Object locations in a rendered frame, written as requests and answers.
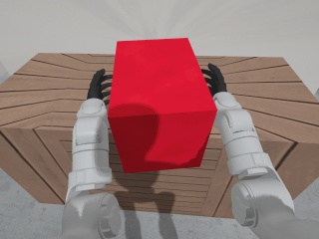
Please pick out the robot left forearm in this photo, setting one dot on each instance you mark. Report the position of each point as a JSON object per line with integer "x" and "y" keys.
{"x": 90, "y": 151}

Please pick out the left robot hand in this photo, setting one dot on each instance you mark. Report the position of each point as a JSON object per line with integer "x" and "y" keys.
{"x": 96, "y": 86}

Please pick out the robot left upper arm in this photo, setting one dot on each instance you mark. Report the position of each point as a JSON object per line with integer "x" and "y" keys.
{"x": 94, "y": 216}

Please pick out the pedestal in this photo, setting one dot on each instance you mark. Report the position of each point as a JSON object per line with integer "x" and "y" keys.
{"x": 38, "y": 111}

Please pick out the robot right forearm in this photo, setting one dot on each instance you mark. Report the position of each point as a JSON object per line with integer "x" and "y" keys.
{"x": 246, "y": 158}

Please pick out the right robot hand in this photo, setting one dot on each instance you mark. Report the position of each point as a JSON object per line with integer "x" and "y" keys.
{"x": 217, "y": 84}

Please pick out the robot right upper arm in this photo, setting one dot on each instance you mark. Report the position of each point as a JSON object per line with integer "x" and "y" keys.
{"x": 265, "y": 206}

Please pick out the carton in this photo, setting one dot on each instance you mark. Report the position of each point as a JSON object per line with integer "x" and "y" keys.
{"x": 161, "y": 111}

